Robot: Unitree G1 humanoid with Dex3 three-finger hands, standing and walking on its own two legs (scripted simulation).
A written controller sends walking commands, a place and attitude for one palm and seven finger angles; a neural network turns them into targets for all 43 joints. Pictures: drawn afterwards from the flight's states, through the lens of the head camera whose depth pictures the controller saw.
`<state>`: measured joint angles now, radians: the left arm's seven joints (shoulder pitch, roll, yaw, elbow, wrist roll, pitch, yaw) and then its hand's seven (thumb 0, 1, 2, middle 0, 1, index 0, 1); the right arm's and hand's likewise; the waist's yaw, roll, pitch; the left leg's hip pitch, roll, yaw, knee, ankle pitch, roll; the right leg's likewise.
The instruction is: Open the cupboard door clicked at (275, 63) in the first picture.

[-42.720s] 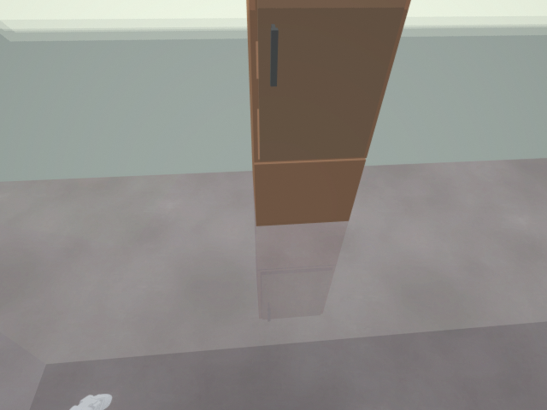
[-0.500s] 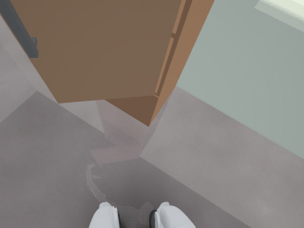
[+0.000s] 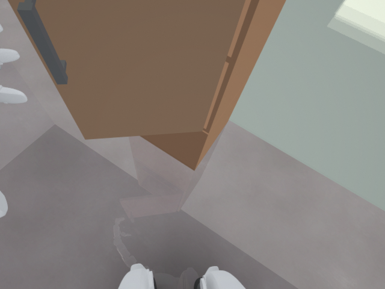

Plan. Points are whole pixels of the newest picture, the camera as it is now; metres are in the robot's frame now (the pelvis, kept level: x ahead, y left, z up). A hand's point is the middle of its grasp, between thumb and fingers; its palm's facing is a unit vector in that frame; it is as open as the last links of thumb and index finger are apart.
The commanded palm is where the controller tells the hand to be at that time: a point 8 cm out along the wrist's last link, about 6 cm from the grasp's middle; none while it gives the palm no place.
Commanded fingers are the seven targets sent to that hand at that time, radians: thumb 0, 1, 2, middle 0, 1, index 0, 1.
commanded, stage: move the hooked fingers beside the handle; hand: left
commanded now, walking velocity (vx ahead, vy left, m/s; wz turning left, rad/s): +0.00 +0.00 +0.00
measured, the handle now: (48, 42) +0.57 +0.24 +0.12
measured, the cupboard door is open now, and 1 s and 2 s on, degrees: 41 41 41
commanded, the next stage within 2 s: slide the fingers in behind the handle in 0.42 s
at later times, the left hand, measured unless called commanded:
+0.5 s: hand out of the picture +0.51 +0.30 +0.12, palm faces +0.08 -1.00 +0.02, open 14.0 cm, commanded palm +0.50 +0.34 +0.11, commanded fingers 0.00 -0.50 0.30 -0.30 -1.20 -0.30 -1.20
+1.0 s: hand (19, 62) +0.52 +0.28 +0.11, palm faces +0.06 -1.00 +0.01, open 14.0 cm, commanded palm +0.50 +0.31 +0.11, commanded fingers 0.00 -0.50 0.30 -0.30 -1.20 -0.30 -1.20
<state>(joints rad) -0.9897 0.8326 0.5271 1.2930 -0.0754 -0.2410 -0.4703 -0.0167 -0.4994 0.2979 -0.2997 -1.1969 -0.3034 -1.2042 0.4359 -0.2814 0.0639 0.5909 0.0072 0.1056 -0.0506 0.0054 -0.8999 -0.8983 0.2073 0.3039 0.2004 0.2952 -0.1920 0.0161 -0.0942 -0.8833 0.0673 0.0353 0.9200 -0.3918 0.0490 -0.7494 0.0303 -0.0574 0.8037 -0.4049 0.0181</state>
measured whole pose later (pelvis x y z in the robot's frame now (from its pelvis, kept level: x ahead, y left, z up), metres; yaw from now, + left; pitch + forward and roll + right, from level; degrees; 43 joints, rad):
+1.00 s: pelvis +0.00 +0.00 +0.00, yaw +0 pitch +22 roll -5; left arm -1.00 0.79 0.51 1.24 -0.07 -0.25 -0.42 -0.02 -0.50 0.30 -0.30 -1.20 -0.30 -1.20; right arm 0.45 -0.27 0.06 0.60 0.00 0.10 -0.04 0.01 -0.90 -0.90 0.21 0.30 0.20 0.30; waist -0.21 0.02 -0.10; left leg -0.92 0.07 0.03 0.95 -0.41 0.05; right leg -0.79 0.04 -0.06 0.82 -0.41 0.02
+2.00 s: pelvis +0.00 -0.02 +0.00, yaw +0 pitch +19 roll -3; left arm -0.98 0.69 0.47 1.26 -0.08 -0.31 -0.31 -0.02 -0.50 0.30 -0.30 -1.20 -0.30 -1.20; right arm 0.45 -0.27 0.05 0.63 0.01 0.08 -0.03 0.01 -0.90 -0.90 0.21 0.30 0.20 0.29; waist -0.20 0.03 -0.09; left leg -0.87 0.08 0.03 0.91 -0.38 0.02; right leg -0.76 0.04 -0.06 0.84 -0.42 -0.01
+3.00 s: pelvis -0.01 -0.02 +0.00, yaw +0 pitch +20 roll -4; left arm -1.03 0.67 0.46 1.29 -0.06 -0.30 -0.29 0.00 0.74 0.84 -0.37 -1.34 -0.40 -1.35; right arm 0.45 -0.28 0.05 0.63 0.00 0.07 -0.03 0.01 -0.90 -0.90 0.21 0.30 0.20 0.29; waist -0.21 0.03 -0.09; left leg -0.89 0.07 0.03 0.93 -0.38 0.03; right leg -0.77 0.04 -0.06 0.84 -0.42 0.00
